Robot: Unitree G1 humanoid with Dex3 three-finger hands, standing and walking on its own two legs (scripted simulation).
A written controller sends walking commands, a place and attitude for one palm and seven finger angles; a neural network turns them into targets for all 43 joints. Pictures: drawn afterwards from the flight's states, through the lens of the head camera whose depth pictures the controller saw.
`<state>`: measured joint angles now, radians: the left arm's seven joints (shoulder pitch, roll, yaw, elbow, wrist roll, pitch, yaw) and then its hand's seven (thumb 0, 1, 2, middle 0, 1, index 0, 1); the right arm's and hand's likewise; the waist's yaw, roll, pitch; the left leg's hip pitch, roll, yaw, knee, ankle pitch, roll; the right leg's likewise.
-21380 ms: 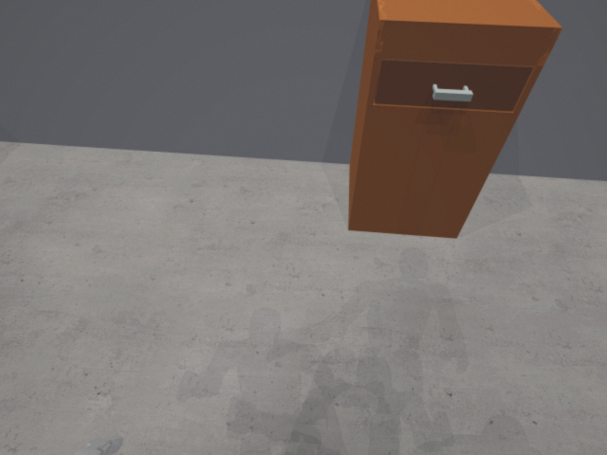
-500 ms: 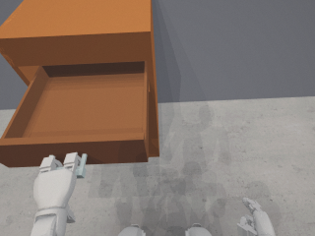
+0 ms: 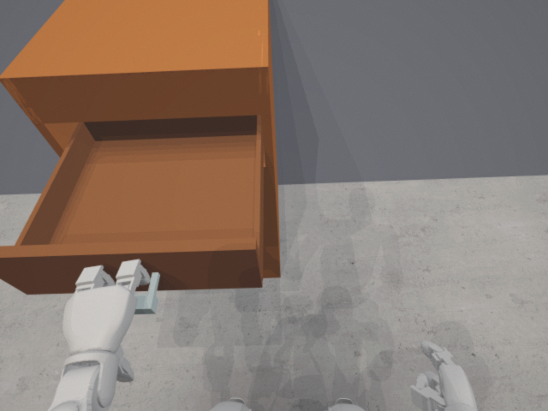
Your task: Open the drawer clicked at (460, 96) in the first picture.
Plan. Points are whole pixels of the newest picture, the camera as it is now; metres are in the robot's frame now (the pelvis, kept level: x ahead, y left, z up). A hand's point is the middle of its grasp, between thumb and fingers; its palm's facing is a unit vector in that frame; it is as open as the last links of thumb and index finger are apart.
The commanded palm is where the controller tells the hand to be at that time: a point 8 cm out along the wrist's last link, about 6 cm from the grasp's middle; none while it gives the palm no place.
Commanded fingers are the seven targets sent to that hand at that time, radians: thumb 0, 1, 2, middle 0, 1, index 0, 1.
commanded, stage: lift the hand off the handle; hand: left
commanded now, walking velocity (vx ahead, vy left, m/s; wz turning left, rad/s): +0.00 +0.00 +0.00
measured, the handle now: (123, 292) +0.28 +0.27 -0.02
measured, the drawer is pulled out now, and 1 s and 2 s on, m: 0.30 0.30 0.30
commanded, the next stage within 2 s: draw the hand back to the body in 1.84 s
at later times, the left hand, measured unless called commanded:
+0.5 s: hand (103, 310) +0.24 +0.26 +0.02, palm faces +0.03 -0.04 -1.00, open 13.4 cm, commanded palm +0.22 +0.26 +0.08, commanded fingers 0.00 -0.50 0.30 -0.30 -1.20 -0.30 -1.20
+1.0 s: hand (87, 294) +0.24 +0.27 +0.07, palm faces +0.06 -0.05 -1.00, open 13.7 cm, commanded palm +0.22 +0.26 +0.12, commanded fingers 0.00 -0.50 0.30 -0.30 -1.20 -0.30 -1.20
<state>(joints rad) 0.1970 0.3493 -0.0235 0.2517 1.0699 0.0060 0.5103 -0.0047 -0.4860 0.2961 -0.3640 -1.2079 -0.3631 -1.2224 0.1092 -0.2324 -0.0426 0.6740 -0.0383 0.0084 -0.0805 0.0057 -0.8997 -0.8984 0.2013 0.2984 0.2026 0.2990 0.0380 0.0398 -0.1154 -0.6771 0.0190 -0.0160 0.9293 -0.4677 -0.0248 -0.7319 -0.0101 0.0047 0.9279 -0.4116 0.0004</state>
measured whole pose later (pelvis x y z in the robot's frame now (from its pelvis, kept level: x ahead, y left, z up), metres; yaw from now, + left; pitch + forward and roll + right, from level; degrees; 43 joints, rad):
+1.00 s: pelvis +0.01 +0.00 +0.03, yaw +0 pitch +5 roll +1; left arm 0.24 0.39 -0.01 0.04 1.01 0.04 0.34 -0.01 -0.49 0.30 -0.32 -1.21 -0.35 -1.21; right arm 0.09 -0.23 -0.03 0.68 -0.02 0.02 -0.07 0.01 -0.90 -0.90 0.20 0.30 0.20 0.30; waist 0.09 0.06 -0.06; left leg -0.39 0.01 -0.01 0.67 -0.37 -0.02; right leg -0.45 -0.02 0.01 0.69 -0.33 0.00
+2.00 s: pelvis +0.02 +0.00 +0.05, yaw +0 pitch +1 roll +1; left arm 0.22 0.43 -0.03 -0.14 0.96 0.08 0.15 0.00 -0.49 0.30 -0.32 -1.21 -0.32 -1.20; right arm 0.07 -0.24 0.00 0.67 -0.01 0.05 -0.05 0.01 -0.90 -0.90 0.20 0.30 0.20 0.30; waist 0.12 0.09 0.00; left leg -0.21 0.01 -0.01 0.48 -0.29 -0.02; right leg -0.27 -0.02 0.00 0.51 -0.26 0.01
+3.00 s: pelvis +0.03 +0.00 +0.06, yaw +0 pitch -3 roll +0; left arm 0.48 0.31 0.27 -0.43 -0.02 -0.11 0.11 -0.01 0.01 0.51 -0.28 -0.88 -0.28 -0.88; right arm 0.19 -0.22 0.02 0.66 -0.03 -0.17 -0.09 0.01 -0.90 -0.90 0.20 0.30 0.20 0.30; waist 0.06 0.06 0.05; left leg -0.06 0.03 -0.02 0.39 -0.27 -0.03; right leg -0.10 0.00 -0.01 0.38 -0.22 0.00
